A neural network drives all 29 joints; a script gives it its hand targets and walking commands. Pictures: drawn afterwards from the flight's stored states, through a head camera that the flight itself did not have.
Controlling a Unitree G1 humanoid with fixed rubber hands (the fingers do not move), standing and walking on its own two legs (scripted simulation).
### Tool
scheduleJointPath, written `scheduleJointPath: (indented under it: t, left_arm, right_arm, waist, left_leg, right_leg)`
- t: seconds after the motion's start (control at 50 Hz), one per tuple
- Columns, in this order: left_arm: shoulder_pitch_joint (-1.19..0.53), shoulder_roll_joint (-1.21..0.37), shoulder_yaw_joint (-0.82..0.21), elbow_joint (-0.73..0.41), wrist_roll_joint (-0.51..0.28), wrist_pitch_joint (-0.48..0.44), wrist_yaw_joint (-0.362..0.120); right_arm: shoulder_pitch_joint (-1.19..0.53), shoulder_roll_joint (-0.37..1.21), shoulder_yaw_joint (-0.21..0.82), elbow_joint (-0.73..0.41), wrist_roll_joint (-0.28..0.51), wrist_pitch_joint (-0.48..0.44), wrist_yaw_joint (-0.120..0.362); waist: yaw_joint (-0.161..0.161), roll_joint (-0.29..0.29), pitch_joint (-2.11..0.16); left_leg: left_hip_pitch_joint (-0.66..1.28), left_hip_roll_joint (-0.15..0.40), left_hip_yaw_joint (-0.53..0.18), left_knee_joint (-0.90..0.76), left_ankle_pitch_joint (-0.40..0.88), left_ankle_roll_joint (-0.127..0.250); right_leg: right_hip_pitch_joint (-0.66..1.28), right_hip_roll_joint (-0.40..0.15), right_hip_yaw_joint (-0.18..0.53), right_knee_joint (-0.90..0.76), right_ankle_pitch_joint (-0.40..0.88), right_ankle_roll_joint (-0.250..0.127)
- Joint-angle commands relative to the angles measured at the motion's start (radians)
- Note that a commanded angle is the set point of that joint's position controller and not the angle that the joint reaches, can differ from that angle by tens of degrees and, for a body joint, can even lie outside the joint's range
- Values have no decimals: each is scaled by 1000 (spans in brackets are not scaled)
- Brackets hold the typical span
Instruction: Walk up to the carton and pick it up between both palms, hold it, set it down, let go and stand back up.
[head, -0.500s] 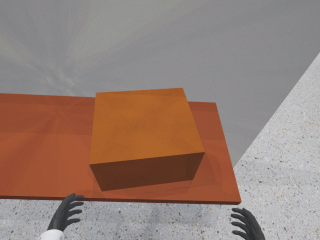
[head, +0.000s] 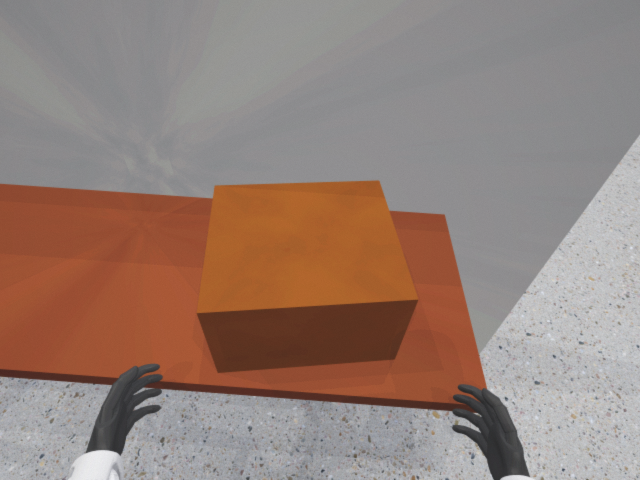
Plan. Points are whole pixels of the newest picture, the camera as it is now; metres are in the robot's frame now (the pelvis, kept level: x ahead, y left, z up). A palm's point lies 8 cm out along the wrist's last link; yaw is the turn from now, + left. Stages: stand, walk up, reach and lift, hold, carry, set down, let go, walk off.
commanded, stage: reach and lift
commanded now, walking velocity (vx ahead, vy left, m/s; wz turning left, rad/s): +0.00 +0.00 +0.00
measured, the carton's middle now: (303, 271) +0.44 +0.06 -0.03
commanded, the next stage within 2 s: none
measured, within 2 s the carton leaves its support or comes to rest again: neither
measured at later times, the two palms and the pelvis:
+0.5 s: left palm (118, 377) +0.23 +0.28 -0.01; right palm (490, 384) +0.26 -0.20 -0.01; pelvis +0.00 +0.00 +0.00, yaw +1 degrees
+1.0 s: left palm (122, 306) +0.31 +0.29 +0.03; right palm (481, 314) +0.34 -0.19 +0.03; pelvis +0.01 +0.00 +0.00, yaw +2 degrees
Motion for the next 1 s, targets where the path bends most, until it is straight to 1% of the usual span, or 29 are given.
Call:
scheduleJointPath:
  t: [0.0,0.02,0.04,0.08,0.1,0.12,0.14,0.16,0.18,0.2,0.24,0.28,0.3,0.32,0.34,0.42,0.48,0.52,0.54,0.58,0.64,0.66,0.7,0.72,0.78,0.82,0.86,0.94,0.98]
  left_arm:
    - [-200,157,33,-127,-50,-90,4]
    - [-174,157,31,-121,-58,-100,2]
    - [-196,158,34,-120,-55,-105,3]
    - [-179,172,39,-113,-61,-114,-6]
    - [-239,177,36,-112,-62,-116,-8]
    - [-199,170,35,-106,-63,-110,-10]
    - [-222,171,31,-107,-69,-109,-14]
    - [-250,177,33,-127,-79,-115,-13]
    - [-218,173,32,-121,-82,-117,-15]
    - [-256,182,24,-121,-88,-115,-15]
    - [-324,196,14,-113,-108,-108,-10]
    - [-388,217,8,-106,-113,-89,-5]
    - [-396,220,8,-99,-122,-77,-4]
    - [-394,223,13,-107,-122,-70,-4]
    - [-428,232,17,-143,-125,-68,0]
    - [-483,237,35,-117,-115,-32,-6]
    - [-513,239,39,-82,-118,5,-21]
    - [-506,226,43,-70,-113,26,-33]
    - [-557,236,45,-95,-124,30,-36]
    - [-575,229,56,-57,-108,51,-47]
    - [-578,239,85,-119,-82,70,-47]
    - [-620,246,101,-111,-65,88,-46]
    - [-620,239,95,-75,-74,117,-57]
    - [-619,226,97,-94,-68,125,-57]
    - [-690,252,115,-139,-73,136,-58]
    - [-722,276,133,-130,-69,150,-63]
    - [-784,265,103,-124,-87,164,-58]
    - [-811,274,118,-104,-84,177,-57]
    - [-869,280,113,-101,-81,186,-57]
  right_arm:
    - [-184,-121,-47,-180,19,-58,-5]
    - [-164,-115,-34,-177,25,-63,-6]
    - [-189,-123,-30,-173,38,-65,-4]
    - [-168,-112,-17,-171,48,-68,-11]
    - [-213,-117,-22,-152,57,-70,-12]
    - [-187,-109,1,-147,70,-71,-12]
    - [-210,-118,-4,-136,73,-74,-14]
    - [-231,-117,5,-160,84,-84,-13]
    - [-217,-118,11,-170,83,-89,-15]
    - [-256,-127,-4,-164,82,-89,-16]
    - [-316,-132,-12,-157,80,-67,-19]
    - [-356,-139,-5,-135,94,-31,-20]
    - [-383,-143,-1,-160,97,-19,-21]
    - [-375,-140,2,-161,99,-8,-24]
    - [-407,-151,-8,-187,99,-5,-28]
    - [-472,-164,1,-167,116,24,-37]
    - [-512,-180,0,-158,114,49,-45]
    - [-511,-182,16,-163,121,61,-53]
    - [-549,-185,8,-169,129,67,-56]
    - [-565,-185,23,-142,136,85,-59]
    - [-557,-196,26,-157,154,92,-65]
    - [-602,-203,18,-135,155,103,-66]
    - [-625,-208,19,-163,143,117,-72]
    - [-609,-207,26,-142,151,121,-75]
    - [-677,-219,22,-188,158,125,-82]
    - [-712,-229,20,-181,165,142,-85]
    - [-766,-247,8,-164,171,162,-79]
    - [-801,-265,6,-162,172,173,-84]
    - [-846,-270,6,-132,178,183,-85]
  waist:
    - [-2,33,-137]
    - [-4,18,-138]
    - [7,42,-135]
    - [-5,22,-127]
    - [-5,53,-135]
    - [0,47,-112]
    - [-9,50,-118]
    - [-4,57,-145]
    - [-8,37,-145]
    - [-16,59,-144]
    - [-27,41,-126]
    - [-22,68,-143]
    - [-23,42,-167]
    - [-20,44,-184]
    - [-17,54,-219]
    - [-13,82,-266]
    - [-17,54,-255]
    - [-10,31,-276]
    - [-9,45,-305]
    - [-6,37,-295]
    - [-1,64,-330]
    - [4,86,-309]
    - [-3,39,-312]
    - [2,52,-310]
    - [2,53,-379]
    - [-2,31,-392]
    - [-1,61,-395]
    - [-8,59,-471]
    - [-5,81,-477]
  left_leg:
    - [-35,-32,-15,-46,112,-33]
    - [-30,-33,-17,-32,132,-33]
    - [-33,-31,-20,-32,142,-39]
    - [-37,-36,-22,-21,150,-33]
    - [-44,-37,-22,-20,141,-38]
    - [-37,-37,-25,-18,149,-36]
    - [-39,-36,-28,-10,170,-40]
    - [-40,-40,-27,-9,161,-38]
    - [-33,-39,-28,-5,177,-35]
    - [-37,-38,-31,-6,165,-39]
    - [-76,-37,-34,-22,58,-30]
    - [-97,-36,-32,-26,19,-24]
    - [-97,-34,-31,-26,28,-18]
    - [-84,-33,-30,-26,69,-21]
    - [-71,-31,-32,-22,111,-30]
    - [-30,-39,-32,-7,209,-42]
    - [-16,-35,-34,-15,211,-34]
    - [1,-35,-30,-12,263,-33]
    - [5,-36,-29,-12,293,-38]
    - [16,-37,-30,-7,332,-37]
    - [49,-36,-32,1,416,-47]
    - [42,-37,-28,-2,428,-53]
    - [30,-40,-21,-11,382,-35]
    - [42,-39,-24,-18,398,-35]
    - [38,-46,-14,2,459,-35]
    - [40,-46,-15,8,474,-32]
    - [23,-40,-19,0,433,-40]
    - [36,-44,-16,26,515,-39]
    - [28,-39,-21,20,498,-47]
  right_leg:
    - [-18,15,33,-65,-21,-41]
    - [-13,12,36,-59,2,-38]
    - [-30,15,33,-58,-4,-45]
    - [-22,11,39,-54,5,-39]
    - [-39,8,40,-57,-21,-43]
    - [-36,9,39,-52,-13,-44]
    - [-38,9,36,-51,3,-43]
    - [-34,8,41,-43,-5,-42]
    - [-27,12,37,-40,18,-41]
    - [-44,10,36,-43,-3,-44]
    - [-61,5,36,-40,-71,-43]
    - [-64,-2,42,-31,-88,-43]
    - [-48,-3,41,-32,-65,-37]
    - [-34,2,38,-27,-23,-37]
    - [-30,5,33,-24,5,-36]
    - [-19,8,34,-34,70,-40]
    - [-30,10,26,-48,59,-37]
    - [-8,11,24,-51,112,-28]
    - [-9,15,23,-50,127,-28]
    - [-4,16,25,-60,148,-28]
    - [33,22,20,-60,211,-27]
    - [28,24,20,-65,208,-34]
    - [30,20,24,-80,183,-25]
    - [34,22,20,-78,200,-26]
    - [50,25,20,-64,276,-16]
    - [61,25,18,-63,305,-8]
    - [28,27,13,-65,225,-16]
    - [39,30,11,-53,316,-7]
    - [14,35,1,-53,279,-11]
